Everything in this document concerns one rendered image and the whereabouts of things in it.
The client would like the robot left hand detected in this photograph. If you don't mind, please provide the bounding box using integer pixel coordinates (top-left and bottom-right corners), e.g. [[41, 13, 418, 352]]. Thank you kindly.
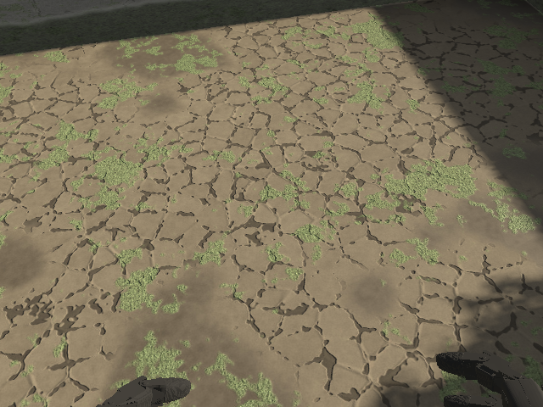
[[96, 376, 191, 407]]

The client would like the robot right hand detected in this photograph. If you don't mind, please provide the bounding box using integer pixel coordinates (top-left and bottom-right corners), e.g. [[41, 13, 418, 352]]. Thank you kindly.
[[436, 350, 543, 407]]

